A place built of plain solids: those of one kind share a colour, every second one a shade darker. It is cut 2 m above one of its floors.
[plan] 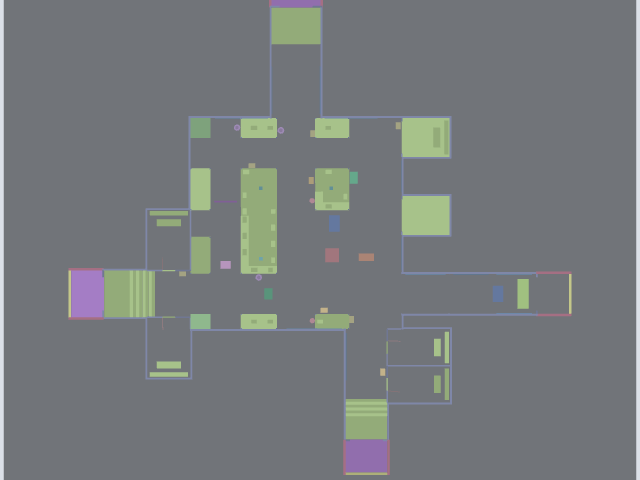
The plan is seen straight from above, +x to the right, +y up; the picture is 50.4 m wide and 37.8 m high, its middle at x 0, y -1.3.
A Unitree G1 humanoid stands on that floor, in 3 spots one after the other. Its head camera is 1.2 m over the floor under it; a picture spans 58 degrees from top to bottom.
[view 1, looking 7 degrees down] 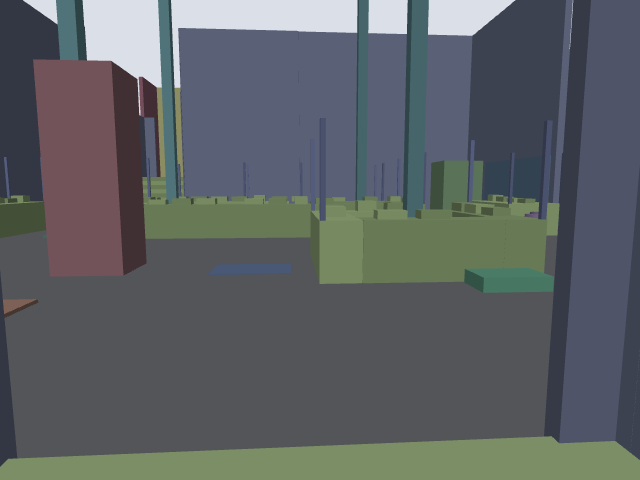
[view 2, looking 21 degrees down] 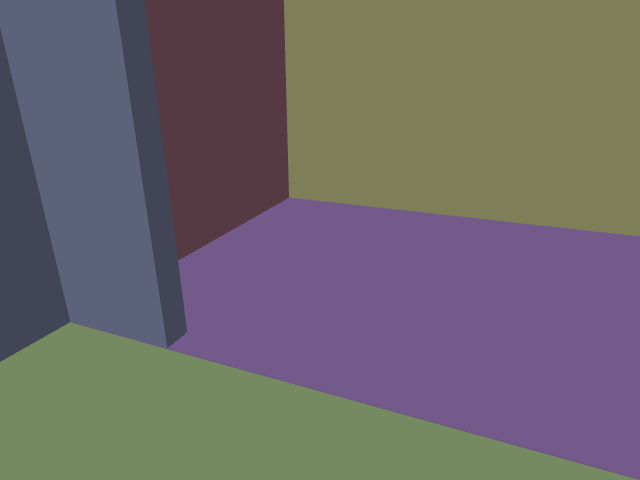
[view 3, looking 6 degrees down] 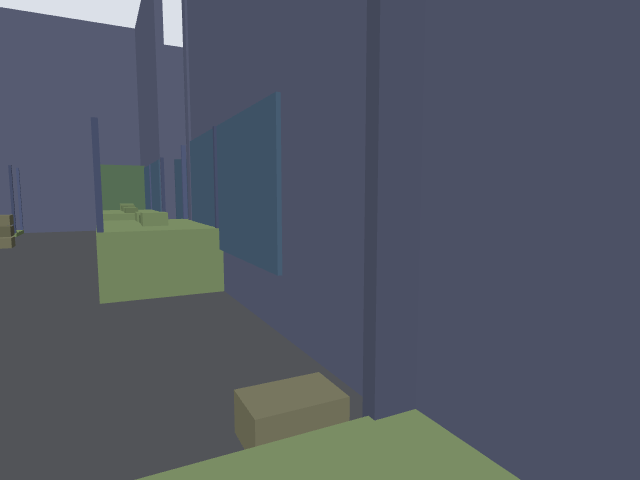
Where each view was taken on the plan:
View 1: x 8.31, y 0.63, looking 176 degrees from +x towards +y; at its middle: piece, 6.08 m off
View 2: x -1.89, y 15.69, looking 112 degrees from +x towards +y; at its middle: street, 3.35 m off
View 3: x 8.31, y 6.78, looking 153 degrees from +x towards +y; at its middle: wall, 3.41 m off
